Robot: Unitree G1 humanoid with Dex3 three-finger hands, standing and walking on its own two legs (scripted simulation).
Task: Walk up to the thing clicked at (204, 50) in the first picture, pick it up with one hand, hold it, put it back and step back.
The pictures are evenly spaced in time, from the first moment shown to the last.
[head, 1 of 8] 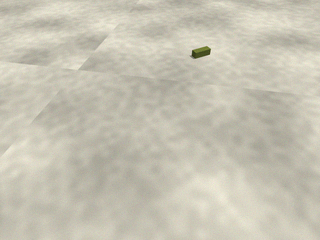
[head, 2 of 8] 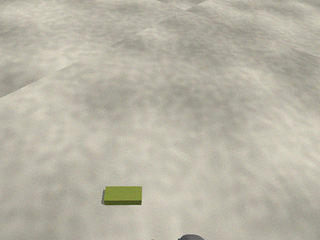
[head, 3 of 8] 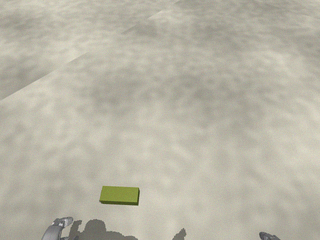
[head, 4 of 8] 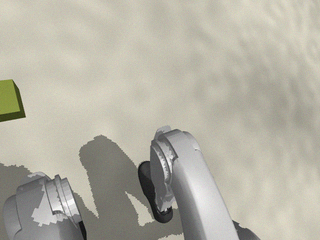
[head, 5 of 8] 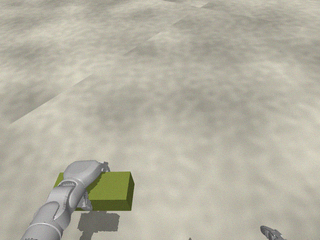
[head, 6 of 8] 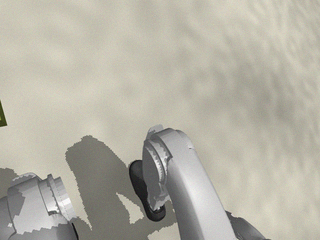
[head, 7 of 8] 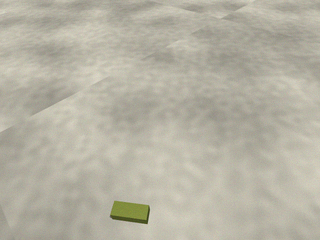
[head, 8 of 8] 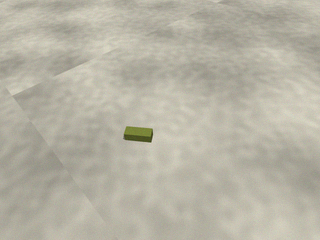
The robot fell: no
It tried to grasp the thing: yes
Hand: left
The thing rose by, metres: 0.66
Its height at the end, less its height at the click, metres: +0.00
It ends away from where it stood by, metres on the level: 0.02
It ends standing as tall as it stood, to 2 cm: yes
